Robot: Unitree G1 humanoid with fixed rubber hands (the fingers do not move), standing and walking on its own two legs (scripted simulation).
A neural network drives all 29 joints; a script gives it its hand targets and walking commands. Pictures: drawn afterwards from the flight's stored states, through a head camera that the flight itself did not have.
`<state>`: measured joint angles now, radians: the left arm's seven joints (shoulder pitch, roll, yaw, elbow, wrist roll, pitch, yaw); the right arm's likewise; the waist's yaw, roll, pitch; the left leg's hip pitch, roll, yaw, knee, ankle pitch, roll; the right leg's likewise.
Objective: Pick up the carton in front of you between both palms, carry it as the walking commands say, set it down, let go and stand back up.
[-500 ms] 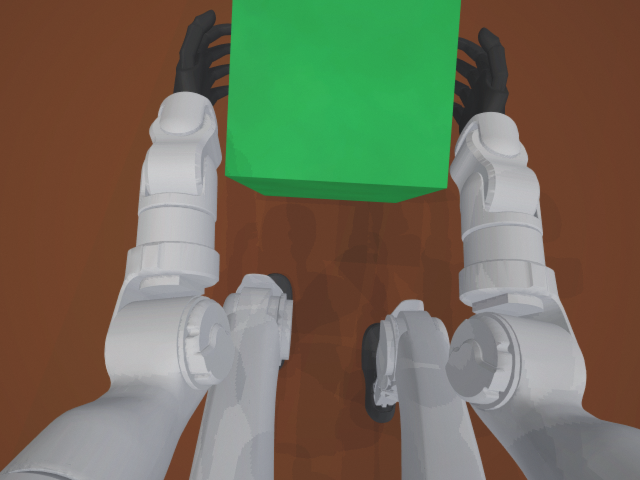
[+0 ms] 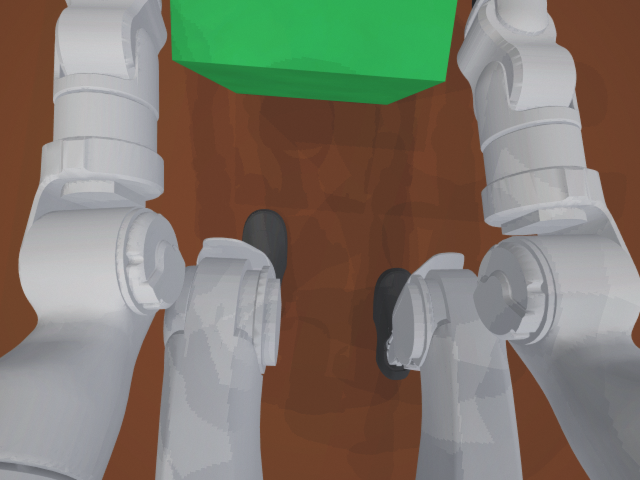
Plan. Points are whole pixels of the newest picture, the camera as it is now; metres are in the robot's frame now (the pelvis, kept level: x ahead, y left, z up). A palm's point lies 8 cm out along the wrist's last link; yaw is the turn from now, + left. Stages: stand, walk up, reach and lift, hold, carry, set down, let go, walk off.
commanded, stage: set down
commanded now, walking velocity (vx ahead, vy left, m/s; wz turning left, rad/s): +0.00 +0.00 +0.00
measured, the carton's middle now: out of the picture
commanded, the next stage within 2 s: none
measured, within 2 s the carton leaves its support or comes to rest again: rests again in 0.42 s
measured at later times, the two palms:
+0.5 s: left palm out of the picture +0.53 +0.26 -0.20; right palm (485, 2) +0.55 -0.05 -0.21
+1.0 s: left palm out of the picture +0.53 +0.26 -0.21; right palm (488, 5) +0.55 -0.06 -0.21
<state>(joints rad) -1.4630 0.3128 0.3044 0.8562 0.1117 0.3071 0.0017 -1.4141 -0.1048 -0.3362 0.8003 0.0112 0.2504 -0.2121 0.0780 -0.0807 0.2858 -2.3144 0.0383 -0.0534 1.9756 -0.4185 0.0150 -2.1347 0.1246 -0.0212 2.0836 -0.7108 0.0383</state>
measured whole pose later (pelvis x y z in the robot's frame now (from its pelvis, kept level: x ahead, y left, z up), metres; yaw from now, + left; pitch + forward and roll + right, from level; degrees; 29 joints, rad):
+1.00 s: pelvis -0.02 +0.00 -0.04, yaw +0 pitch +32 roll -2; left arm -1.60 0.44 0.36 1.08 0.10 0.23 -0.17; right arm -1.55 -0.16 -0.36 0.97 -0.02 0.21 -0.05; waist 0.09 -0.07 0.52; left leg -2.27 0.07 -0.05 2.14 -0.43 0.02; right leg -2.11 0.17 -0.01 2.27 -0.72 0.04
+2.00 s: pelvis +0.00 +0.01 +0.07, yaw +1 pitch +44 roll -5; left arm -1.49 0.46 0.29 1.04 0.02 0.21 -0.03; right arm -1.43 -0.24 -0.27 0.88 0.06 0.25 -0.16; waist 0.05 -0.04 0.15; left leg -2.13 0.02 -0.04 1.73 -0.37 0.02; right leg -1.97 0.10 0.00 1.82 -0.63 0.04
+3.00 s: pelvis +0.07 +0.02 +0.31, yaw +6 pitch +31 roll -2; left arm -0.45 0.24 0.22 0.62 0.07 0.09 -0.08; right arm -0.44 -0.15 -0.18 0.61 -0.05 0.09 0.00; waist 0.02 -0.02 -0.05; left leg -1.10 -0.01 -0.02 0.73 -0.17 0.02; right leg -0.97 0.04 0.05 0.78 -0.36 0.02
